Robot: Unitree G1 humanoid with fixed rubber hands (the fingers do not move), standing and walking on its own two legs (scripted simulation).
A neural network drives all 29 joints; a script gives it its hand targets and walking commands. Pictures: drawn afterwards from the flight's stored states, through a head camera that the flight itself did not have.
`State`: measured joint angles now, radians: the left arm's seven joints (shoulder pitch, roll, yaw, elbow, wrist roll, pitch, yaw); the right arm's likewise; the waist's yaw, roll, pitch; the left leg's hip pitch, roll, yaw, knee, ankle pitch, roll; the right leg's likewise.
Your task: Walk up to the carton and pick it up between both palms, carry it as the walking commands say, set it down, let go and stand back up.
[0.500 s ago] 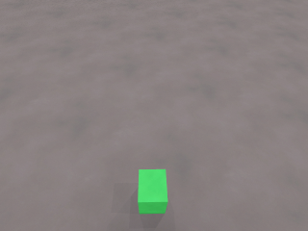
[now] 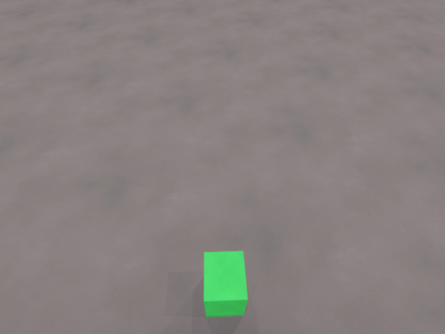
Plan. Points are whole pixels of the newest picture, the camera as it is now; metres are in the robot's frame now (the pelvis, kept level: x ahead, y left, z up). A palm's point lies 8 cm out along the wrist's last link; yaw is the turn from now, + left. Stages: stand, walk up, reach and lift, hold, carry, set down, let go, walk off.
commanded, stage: stand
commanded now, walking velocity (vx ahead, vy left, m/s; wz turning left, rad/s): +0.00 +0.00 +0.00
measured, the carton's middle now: (224, 284) +0.43 +0.02 -0.67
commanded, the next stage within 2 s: reach and lift in 0.66 s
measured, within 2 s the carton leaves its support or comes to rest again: neither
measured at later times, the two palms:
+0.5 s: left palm out of the picture -0.02 +0.21 -0.15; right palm out of the picture +0.00 -0.23 -0.14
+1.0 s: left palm out of the picture +0.15 +0.23 -0.14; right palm out of the picture +0.15 -0.23 -0.13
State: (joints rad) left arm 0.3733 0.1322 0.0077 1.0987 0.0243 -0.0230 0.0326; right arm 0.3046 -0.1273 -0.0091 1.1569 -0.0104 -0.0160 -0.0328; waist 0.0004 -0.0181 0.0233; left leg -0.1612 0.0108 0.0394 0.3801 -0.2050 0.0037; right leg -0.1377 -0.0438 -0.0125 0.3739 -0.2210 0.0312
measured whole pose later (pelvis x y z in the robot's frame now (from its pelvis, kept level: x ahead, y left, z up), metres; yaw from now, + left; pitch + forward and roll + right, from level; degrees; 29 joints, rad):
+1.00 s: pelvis +0.00 -0.01 -0.02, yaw +0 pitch +9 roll +0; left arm -0.01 0.25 -0.01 0.64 -0.07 0.62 0.04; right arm -0.01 -0.19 0.04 0.69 0.05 0.61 0.00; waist 0.02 -0.03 -0.06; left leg -0.49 0.03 0.02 0.65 -0.32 -0.01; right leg -0.46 -0.02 -0.01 0.64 -0.34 0.01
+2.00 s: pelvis -0.08 -0.02 -0.11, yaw +2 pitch +34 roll +0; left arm -0.86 0.11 0.26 0.79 0.06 0.21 0.13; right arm -0.87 -0.12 -0.22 0.86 -0.02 0.20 -0.09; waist 0.00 -0.03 -0.02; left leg -1.33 0.01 -0.02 1.04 -0.30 -0.03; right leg -1.31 0.01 0.06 1.07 -0.36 0.04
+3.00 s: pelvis -0.09 -0.02 -0.23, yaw +2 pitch +52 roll -1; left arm -1.21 0.15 0.35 0.88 0.09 0.08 0.13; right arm -1.19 -0.18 -0.32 0.89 -0.05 0.08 -0.10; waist 0.01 0.00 -0.02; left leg -1.99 -0.01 -0.06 1.51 -0.42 -0.04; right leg -1.95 0.02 0.05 1.54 -0.49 0.05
